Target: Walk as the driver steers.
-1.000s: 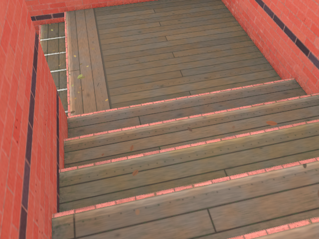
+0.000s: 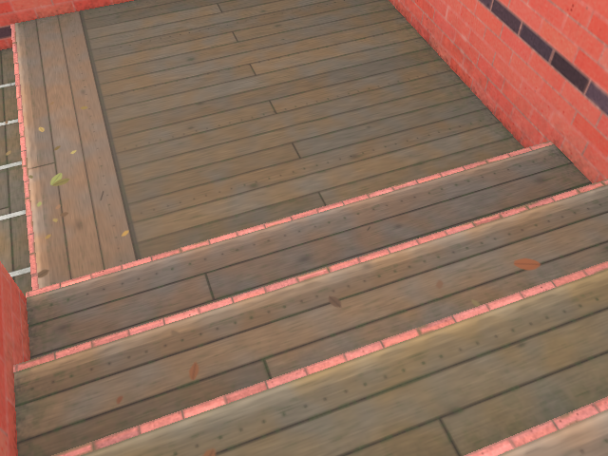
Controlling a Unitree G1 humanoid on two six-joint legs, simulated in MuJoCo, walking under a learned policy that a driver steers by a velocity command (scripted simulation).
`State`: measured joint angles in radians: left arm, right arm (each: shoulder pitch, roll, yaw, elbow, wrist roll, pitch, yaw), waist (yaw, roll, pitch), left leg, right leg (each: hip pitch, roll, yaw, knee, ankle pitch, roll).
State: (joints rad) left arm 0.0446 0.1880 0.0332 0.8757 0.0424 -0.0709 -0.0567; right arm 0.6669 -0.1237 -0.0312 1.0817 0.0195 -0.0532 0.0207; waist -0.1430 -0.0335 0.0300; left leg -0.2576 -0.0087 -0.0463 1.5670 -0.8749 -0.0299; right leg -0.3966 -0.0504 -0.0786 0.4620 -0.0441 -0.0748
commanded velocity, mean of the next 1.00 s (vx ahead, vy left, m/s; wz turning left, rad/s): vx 0.04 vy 0.00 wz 0.00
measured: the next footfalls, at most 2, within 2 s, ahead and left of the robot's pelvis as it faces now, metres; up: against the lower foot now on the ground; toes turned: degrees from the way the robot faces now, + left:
left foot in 0.32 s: +0.14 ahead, +0.13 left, +0.00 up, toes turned +2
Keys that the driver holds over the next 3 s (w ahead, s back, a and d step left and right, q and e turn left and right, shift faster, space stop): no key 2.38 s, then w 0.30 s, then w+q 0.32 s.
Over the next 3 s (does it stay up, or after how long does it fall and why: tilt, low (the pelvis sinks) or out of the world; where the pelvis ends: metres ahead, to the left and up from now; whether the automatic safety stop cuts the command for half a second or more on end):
stays up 0.35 0.04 -0.08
